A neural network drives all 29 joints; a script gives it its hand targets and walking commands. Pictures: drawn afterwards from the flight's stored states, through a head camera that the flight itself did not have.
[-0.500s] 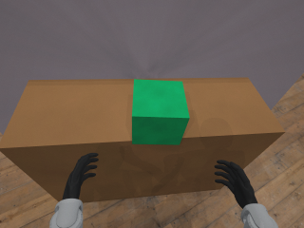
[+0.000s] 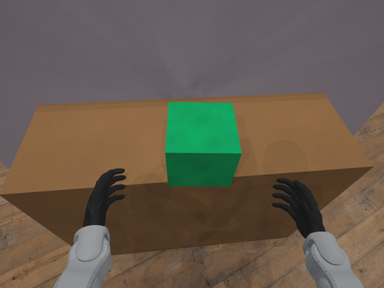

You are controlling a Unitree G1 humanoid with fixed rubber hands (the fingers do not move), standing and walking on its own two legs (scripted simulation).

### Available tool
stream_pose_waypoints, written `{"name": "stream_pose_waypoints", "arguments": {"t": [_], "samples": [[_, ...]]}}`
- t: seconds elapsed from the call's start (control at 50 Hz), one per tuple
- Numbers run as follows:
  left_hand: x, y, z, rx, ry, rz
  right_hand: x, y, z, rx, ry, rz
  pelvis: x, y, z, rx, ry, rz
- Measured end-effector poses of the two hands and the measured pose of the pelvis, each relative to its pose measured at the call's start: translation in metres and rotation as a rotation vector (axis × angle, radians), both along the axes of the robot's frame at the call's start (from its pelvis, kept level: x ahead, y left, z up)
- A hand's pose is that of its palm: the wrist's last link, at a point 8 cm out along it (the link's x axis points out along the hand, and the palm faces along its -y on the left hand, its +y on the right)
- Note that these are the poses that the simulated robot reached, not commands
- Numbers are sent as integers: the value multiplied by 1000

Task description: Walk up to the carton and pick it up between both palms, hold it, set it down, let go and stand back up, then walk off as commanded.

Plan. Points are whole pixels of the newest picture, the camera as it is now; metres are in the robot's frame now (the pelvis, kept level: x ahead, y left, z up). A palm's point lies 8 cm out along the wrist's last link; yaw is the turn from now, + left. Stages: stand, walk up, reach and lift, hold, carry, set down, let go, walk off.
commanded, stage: reach and lift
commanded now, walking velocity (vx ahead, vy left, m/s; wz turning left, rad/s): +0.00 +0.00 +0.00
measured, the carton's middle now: (200, 145) +0.46 +0.00 -0.01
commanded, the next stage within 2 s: none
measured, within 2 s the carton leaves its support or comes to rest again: neither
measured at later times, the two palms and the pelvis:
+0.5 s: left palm (92, 174) +0.30 +0.20 +0.11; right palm (292, 170) +0.33 -0.18 +0.08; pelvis +0.01 +0.00 +0.00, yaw +0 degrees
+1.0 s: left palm (98, 135) +0.37 +0.20 +0.13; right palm (280, 126) +0.41 -0.16 +0.12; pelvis +0.01 +0.00 +0.00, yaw +0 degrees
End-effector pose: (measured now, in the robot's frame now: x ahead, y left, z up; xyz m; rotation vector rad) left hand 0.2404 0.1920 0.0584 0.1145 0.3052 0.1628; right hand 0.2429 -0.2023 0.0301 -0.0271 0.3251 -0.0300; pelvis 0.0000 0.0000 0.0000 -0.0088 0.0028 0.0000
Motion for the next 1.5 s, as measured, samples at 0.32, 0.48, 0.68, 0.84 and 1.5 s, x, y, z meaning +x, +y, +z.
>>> {"name": "stream_pose_waypoints", "arguments": {"t": [0.32, 0.48, 0.68, 0.84, 1.5], "samples": [[35, 13, 24, 12, -1, 35, 63, 11, 22, 46, -54, -31, 14, -4, 1, 5, 22, 0], [53, 11, 44, 8, -41, 20, 84, 23, 44, 52, -102, -1, 10, -3, 1, 4, 17, 0], [87, 15, 54, -7, -7, 48, 123, 40, 76, 50, -149, 47, 10, -3, 1, 4, 17, 0], [104, 15, 63, -11, -20, 54, 147, 42, 81, 45, -129, 49, 12, -3, 1, 4, 22, 0], [160, 28, 25, -39, -47, 109, 201, 44, 60, 28, -76, 24, 15, -4, 0, 5, 68, -1]]}}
